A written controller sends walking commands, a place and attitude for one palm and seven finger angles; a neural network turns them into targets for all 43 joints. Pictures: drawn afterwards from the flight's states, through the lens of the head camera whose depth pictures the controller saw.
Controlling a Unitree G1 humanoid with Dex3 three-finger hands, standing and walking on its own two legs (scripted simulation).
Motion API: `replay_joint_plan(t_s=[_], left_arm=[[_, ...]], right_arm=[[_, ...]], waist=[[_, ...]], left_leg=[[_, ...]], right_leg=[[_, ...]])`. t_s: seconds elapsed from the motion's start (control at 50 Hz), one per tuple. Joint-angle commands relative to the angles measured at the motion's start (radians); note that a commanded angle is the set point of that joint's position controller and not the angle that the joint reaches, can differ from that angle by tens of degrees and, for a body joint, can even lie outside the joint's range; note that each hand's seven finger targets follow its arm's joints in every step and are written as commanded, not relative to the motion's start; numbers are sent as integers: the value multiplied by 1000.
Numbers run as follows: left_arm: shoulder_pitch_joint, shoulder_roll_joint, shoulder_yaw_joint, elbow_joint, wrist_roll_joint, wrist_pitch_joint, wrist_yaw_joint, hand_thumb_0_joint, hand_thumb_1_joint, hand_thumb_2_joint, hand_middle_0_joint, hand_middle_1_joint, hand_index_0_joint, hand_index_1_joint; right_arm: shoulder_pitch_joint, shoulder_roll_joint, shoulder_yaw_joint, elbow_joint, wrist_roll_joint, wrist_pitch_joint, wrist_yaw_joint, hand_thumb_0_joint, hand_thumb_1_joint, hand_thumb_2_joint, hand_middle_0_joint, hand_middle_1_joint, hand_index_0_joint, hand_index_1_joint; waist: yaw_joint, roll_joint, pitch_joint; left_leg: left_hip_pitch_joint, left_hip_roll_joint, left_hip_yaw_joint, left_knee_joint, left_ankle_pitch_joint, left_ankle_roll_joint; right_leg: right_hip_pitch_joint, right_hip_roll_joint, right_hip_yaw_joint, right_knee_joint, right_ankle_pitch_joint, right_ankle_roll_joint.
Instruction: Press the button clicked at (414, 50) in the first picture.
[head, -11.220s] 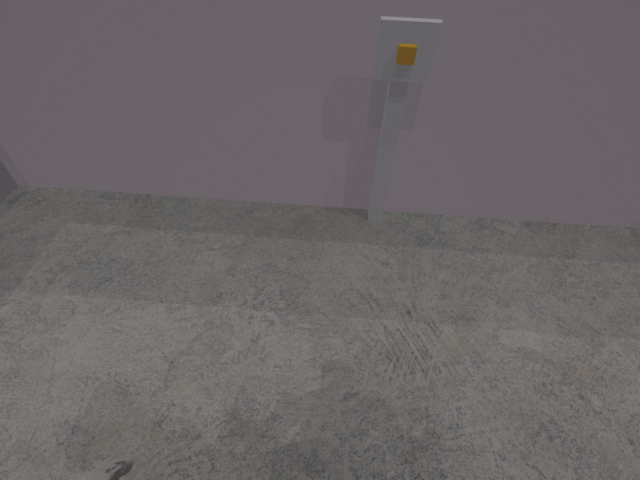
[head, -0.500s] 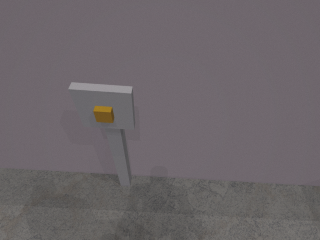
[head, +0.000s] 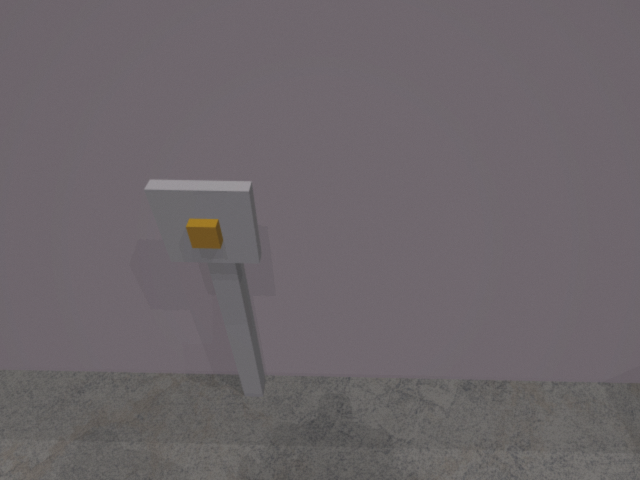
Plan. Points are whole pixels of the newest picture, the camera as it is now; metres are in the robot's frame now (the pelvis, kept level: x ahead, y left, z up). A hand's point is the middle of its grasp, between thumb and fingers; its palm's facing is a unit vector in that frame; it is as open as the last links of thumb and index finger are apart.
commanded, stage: come to a stop and stand still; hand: left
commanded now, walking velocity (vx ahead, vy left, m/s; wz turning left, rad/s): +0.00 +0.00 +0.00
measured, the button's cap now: (205, 232) +0.54 +0.24 +0.00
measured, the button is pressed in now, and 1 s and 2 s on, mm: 0 0 0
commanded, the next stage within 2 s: look again from close up in 1.12 s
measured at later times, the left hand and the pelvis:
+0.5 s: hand out of the picture -0.10 +0.17 -0.18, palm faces +0.08 -0.98 -0.19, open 7.4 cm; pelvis -0.09 +0.00 -0.01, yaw +1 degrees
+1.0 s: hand out of the picture -0.17 +0.17 -0.17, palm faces -0.01 -0.99 -0.16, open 7.3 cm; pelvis -0.17 +0.01 +0.00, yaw -1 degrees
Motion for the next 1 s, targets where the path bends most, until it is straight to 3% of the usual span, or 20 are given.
replay_joint_plan(t_s=[0.0,0.16,0.24,0.28,0.32,0.38,0.42,0.46,0.5,0.52,0.54,0.58,0.6,0.64,0.68,0.76,0.84,0.88,0.94,0.98], left_arm=[[-3,157,57,-61,-3,-12,10,0,900,900,-200,-300,-200,-300],[152,58,53,-8,0,-3,-6,0,900,900,-200,-300,-200,-300],[249,29,51,25,4,-1,-9,0,900,900,-200,-300,-200,-300],[264,66,57,20,10,-2,-2,0,900,900,-200,-300,-200,-300],[144,166,77,-26,13,-4,13,0,900,900,-200,-300,-200,-300],[-143,162,87,-92,11,-5,24,0,900,900,-200,-300,-200,-300],[-56,139,87,-69,19,-8,29,0,900,900,-200,-300,-200,-300],[47,147,95,-34,25,-1,33,0,900,900,-200,-300,-200,-300],[71,134,102,-23,17,12,39,0,900,900,-200,-300,-200,-300],[81,83,91,-14,3,13,39,0,900,900,-200,-300,-200,-300],[136,16,76,-8,-13,13,36,0,900,900,-200,-300,-200,-300],[216,-24,79,-17,-14,12,24,0,900,900,-200,-300,-200,-300],[134,25,89,-18,1,29,22,0,900,900,-200,-300,-200,-300],[91,59,80,-26,2,22,11,0,900,900,-200,-300,-200,-300],[77,35,67,-10,2,16,1,0,900,900,-200,-300,-200,-300],[13,-1,40,-14,5,-6,-4,0,900,900,-200,-300,-200,-300],[71,-25,33,11,2,-18,-7,0,900,900,-200,-300,-200,-300],[137,-16,33,44,-2,-32,-3,0,900,900,-200,-300,-200,-300],[236,64,38,88,-2,-48,7,0,900,900,-200,-300,-200,-300],[221,64,42,88,-6,-57,11,0,900,900,-200,-300,-200,-300]], right_arm=[[121,-82,-25,-21,-9,-16,-7,0,-900,-900,200,300,200,300],[-2,-127,-33,-41,-6,-28,-20,0,-900,-900,200,300,200,300],[-43,-128,-37,-42,-2,-19,-20,0,-900,-900,200,300,200,300],[-28,-102,-40,-48,-1,-2,-15,0,-900,-900,200,300,200,300],[90,-49,-54,-33,5,34,-14,0,-900,-900,200,300,200,300],[324,-59,-71,67,-7,38,-9,0,-900,-900,200,300,200,300],[337,-5,-50,61,-5,18,-4,0,-900,-900,200,300,200,300],[284,13,-41,45,3,7,-4,0,-900,-900,200,300,200,300],[358,21,-40,65,4,-1,-10,0,-900,-900,200,300,200,300],[377,11,-36,73,-3,-9,-18,0,-900,-900,200,300,200,300],[261,-13,-31,40,-4,-18,-36,0,-900,-900,200,300,200,300],[79,-36,-34,-38,-10,-18,-55,0,-900,-900,200,300,200,300],[20,-25,-24,-27,4,-42,-57,0,-900,-900,200,300,200,300],[-5,-9,-7,-34,-4,-57,-50,0,-900,-900,200,300,200,300],[59,-24,-11,-5,-5,-64,-53,0,-900,-900,200,300,200,300],[215,-56,-20,48,-10,-63,-57,0,-900,-900,200,300,200,300],[227,-78,-30,58,-10,-52,-48,0,-900,-900,200,300,200,300],[192,-56,-26,58,3,-56,-43,0,-900,-900,200,300,200,300],[124,0,-3,30,11,-76,-32,0,-900,-900,200,300,200,300],[73,-12,-7,27,3,-64,-25,0,-900,-900,200,300,200,300]], waist=[[-24,-82,102],[74,146,60],[102,117,38],[98,-28,82],[11,-340,91],[-143,-234,41],[-101,-200,38],[-34,-203,64],[-51,-146,72],[-56,-9,103],[3,222,171],[86,173,104],[96,249,151],[93,111,284],[62,20,251],[-26,38,130],[-13,-23,104],[10,-23,51],[37,-165,46],[41,-193,111]], left_leg=[[-11,5,-58,-57,-140,15],[-401,138,-239,-341,-406,72],[-428,119,-194,-269,-415,74],[-434,27,-133,-99,-426,37],[-170,-87,-36,428,-205,-5],[58,-77,-32,772,-63,3],[42,-84,53,521,-134,8],[21,-90,69,249,-245,23],[133,-76,38,-119,-165,54],[87,-39,6,-348,-60,62],[-42,98,-113,-436,-9,66],[-159,192,-131,-298,318,117],[-278,209,-269,-344,147,108],[-290,209,-278,-373,-48,150],[-186,186,-262,-347,10,166],[109,235,-318,-340,-79,192],[64,231,-302,-312,-185,161],[-4,167,-207,-223,-86,109],[-184,10,7,14,-89,35],[-234,9,-2,111,-162,22]], right_leg=[[-180,-116,183,-283,-402,-27],[190,21,33,112,-107,17],[218,22,62,121,-120,16],[109,-36,200,-50,-352,-11],[-311,-312,570,-509,-781,-110],[-548,-213,350,-468,-492,-74],[-394,-141,228,-432,-403,-41],[-245,-133,237,-408,-365,-46],[-228,-95,242,-273,-320,-6],[-162,7,159,-28,-261,14],[-157,123,89,271,-199,37],[-129,90,115,653,-149,14],[-182,50,218,651,-72,34],[-223,11,207,589,-35,21],[-205,15,155,458,-73,17],[-190,20,64,188,-226,3],[-22,33,55,-62,-197,-18],[144,-2,112,-184,-61,-43],[270,-199,345,-251,-1,-148],[226,-228,385,-293,26,-185]])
